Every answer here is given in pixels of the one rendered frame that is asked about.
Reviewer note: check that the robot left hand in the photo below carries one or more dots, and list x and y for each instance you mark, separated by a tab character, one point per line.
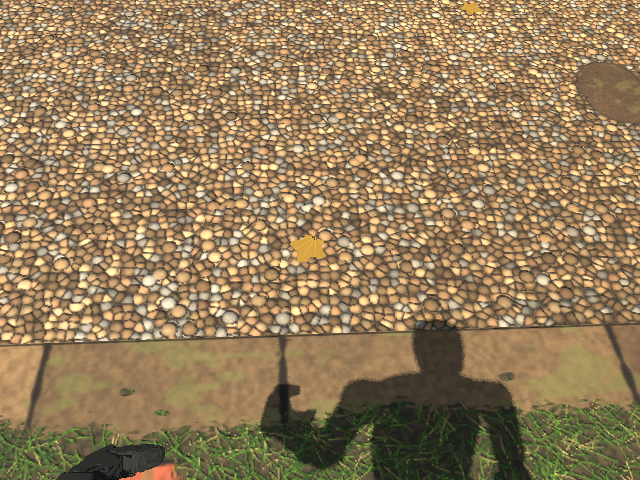
114	463

